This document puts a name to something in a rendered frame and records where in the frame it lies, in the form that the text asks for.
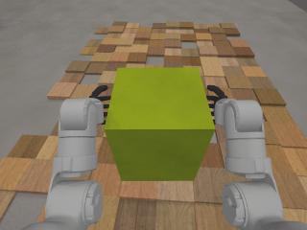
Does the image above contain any left robot forearm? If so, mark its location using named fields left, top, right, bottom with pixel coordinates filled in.
left=45, top=98, right=104, bottom=217

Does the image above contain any robot right upper arm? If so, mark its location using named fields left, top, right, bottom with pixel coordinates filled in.
left=222, top=181, right=307, bottom=230

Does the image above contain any robot left hand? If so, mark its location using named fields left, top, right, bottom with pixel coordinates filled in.
left=89, top=85, right=111, bottom=125

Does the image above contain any robot left upper arm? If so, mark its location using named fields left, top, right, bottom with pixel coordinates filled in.
left=21, top=179, right=104, bottom=230

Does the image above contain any robot right hand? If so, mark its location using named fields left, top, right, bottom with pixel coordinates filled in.
left=206, top=84, right=227, bottom=125

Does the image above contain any right robot forearm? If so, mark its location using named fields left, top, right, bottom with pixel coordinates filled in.
left=214, top=98, right=284, bottom=217

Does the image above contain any carton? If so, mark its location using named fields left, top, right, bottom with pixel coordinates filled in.
left=104, top=67, right=216, bottom=181

